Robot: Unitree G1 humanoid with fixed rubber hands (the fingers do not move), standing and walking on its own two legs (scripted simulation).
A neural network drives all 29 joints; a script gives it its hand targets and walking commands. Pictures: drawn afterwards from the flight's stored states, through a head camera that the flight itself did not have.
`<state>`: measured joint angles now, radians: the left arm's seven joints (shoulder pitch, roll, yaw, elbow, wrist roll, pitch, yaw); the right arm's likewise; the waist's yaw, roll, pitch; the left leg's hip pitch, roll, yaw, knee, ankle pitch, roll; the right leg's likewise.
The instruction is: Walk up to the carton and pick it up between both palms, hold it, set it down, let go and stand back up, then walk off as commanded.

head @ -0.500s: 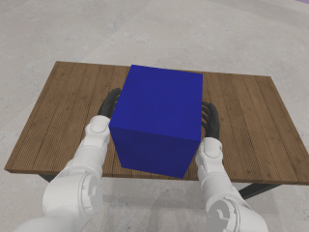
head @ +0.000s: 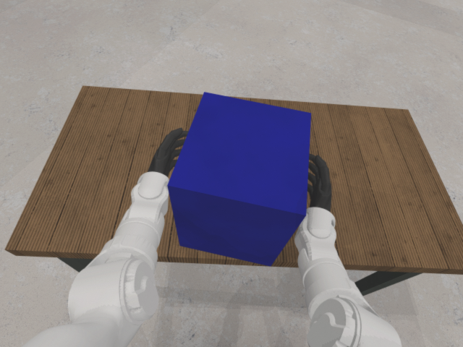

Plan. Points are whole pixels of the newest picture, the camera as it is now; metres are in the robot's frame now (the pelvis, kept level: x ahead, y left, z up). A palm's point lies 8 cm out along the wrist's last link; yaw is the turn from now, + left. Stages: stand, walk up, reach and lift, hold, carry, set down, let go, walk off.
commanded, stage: set down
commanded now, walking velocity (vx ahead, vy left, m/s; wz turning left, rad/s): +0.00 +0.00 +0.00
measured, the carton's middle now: (239, 185) +0.42 -0.01 -0.02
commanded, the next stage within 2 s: none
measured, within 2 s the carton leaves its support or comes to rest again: neither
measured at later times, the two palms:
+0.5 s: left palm (161, 170) +0.42 +0.14 +0.02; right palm (317, 202) +0.37 -0.15 +0.02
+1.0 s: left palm (145, 175) +0.43 +0.18 -0.02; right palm (307, 213) +0.37 -0.14 -0.03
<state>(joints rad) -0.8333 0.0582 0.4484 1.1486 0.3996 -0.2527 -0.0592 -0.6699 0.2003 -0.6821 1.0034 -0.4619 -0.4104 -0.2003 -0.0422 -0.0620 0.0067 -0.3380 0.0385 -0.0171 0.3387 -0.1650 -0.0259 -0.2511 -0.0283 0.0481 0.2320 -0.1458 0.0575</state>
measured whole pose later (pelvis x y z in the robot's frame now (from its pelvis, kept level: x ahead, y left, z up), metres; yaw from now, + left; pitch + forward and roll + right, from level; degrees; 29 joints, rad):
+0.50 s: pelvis +0.00 +0.00 +0.00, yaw +0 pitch +10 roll -1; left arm -0.84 0.05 0.51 1.15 0.45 -0.28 -0.07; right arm -0.67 0.22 -0.72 0.99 -0.50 -0.43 -0.19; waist -0.04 -0.06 0.00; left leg -0.36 0.04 -0.02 0.34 -0.16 -0.02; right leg -0.27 -0.03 0.05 0.23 -0.14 0.06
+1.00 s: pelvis -0.01 +0.02 -0.02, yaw -1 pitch +23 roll -3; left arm -0.94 0.20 0.18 1.43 -0.04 -0.38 0.01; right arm -0.75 0.04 -0.34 1.28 -0.04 -0.45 -0.20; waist -0.08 -0.01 -0.17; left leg -0.73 0.04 -0.02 0.56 -0.22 -0.01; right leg -0.62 -0.02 0.04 0.41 -0.18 0.07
